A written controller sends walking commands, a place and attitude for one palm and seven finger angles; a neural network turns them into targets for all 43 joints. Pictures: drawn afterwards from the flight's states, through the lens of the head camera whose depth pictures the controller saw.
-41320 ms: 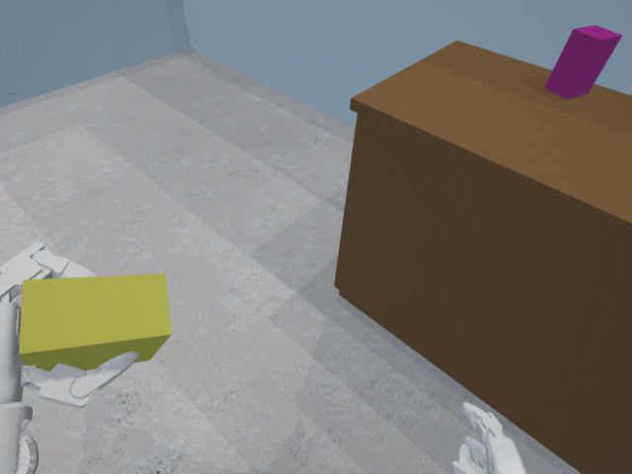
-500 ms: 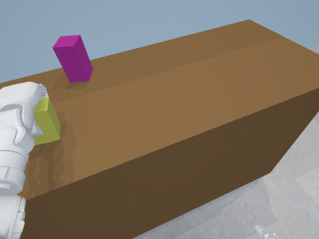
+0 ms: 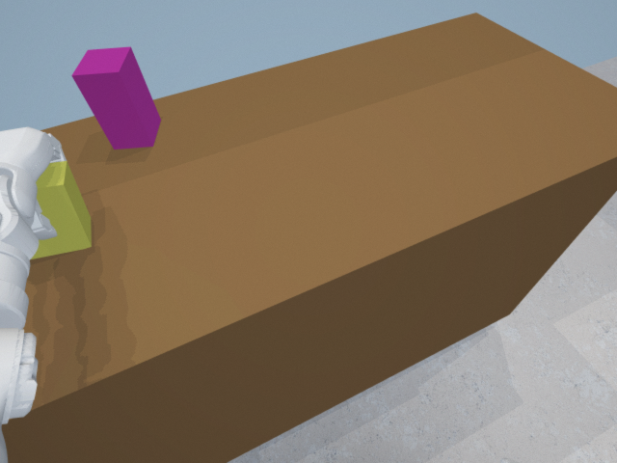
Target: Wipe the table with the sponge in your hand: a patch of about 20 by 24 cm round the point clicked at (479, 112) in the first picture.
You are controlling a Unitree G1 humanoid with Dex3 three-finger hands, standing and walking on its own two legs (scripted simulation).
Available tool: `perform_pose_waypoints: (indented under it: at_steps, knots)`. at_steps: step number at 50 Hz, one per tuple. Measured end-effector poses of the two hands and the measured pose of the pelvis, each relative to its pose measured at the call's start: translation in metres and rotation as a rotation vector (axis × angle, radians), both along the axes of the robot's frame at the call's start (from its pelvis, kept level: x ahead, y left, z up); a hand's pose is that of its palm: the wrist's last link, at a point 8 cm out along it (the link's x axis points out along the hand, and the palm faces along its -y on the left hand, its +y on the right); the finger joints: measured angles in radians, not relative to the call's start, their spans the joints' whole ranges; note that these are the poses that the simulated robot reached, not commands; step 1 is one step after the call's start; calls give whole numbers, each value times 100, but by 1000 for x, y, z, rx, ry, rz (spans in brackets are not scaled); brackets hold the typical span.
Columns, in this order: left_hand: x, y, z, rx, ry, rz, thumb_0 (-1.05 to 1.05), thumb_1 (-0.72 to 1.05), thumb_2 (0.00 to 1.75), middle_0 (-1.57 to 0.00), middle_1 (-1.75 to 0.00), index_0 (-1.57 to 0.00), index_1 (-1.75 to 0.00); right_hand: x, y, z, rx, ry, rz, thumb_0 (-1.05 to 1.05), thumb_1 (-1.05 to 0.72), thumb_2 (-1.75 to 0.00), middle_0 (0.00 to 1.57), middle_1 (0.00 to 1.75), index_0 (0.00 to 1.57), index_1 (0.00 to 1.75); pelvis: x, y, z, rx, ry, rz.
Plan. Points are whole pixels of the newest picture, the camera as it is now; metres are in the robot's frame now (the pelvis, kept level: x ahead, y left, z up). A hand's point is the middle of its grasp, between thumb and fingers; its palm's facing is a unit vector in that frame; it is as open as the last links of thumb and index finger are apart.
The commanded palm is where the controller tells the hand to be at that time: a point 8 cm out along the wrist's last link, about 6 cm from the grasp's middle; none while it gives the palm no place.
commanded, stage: wipe forward along the middle lane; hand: left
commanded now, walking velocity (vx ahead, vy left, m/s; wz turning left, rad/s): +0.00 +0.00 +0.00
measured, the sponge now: (36, 223) +0.39 +0.38 +0.11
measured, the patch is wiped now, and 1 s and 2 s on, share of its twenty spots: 1.00 1.00 1.00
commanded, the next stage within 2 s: slide back across to the first lane in 0.02 s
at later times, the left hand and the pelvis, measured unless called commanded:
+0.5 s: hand (12, 186) +0.42 +0.40 +0.15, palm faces -0.04 -0.01 -1.00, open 9.8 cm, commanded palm +0.38 +0.40 +0.19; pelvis +0.03 +0.03 +0.01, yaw +0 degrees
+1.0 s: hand out of the picture +0.38 +0.44 +0.15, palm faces -0.07 +0.00 -1.00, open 9.8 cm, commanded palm +0.34 +0.42 +0.18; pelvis +0.05 +0.04 +0.01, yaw +1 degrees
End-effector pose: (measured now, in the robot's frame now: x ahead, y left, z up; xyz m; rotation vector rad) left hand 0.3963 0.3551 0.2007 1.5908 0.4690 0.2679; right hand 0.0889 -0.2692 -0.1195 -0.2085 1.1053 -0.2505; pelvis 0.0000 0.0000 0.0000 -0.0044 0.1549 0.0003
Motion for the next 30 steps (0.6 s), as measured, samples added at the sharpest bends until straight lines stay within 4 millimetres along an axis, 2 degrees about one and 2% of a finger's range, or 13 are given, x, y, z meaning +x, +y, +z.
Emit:
perform_pose_waypoints:
  at_steps: [8, 14, 22, 30]
  knots:
    - [16, 10, -1, -10, 5, -21, 1, -54, 109, -77, -137, -81, -135, -3, 8, 1, -8, 43, -14, 0, -90, -90, 20, 30, 20, 30, 9, 11, 1, -6, 21, -8]
    - [14, 16, -3, -37, -36, -40, 1, -54, 109, -77, -137, -81, -135, 3, 18, 1, 9, 53, -19, 1, -90, -90, 20, 30, 20, 30, 18, 19, 3, -9, 10, -14]
    - [7, 27, -1, -48, -93, -18, 1, -53, 109, -76, -138, -80, -137, 35, 36, 8, 38, -9, 14, 1, -90, -90, 20, 30, 20, 30, 26, 27, 6, -10, -23, -10]
    - [0, 46, 2, -30, -70, 32, 0, -52, 108, -74, -139, -79, -138, 73, 48, 20, 39, -92, 69, 1, -90, -90, 20, 30, 20, 30, 32, 33, 8, -13, -42, 1]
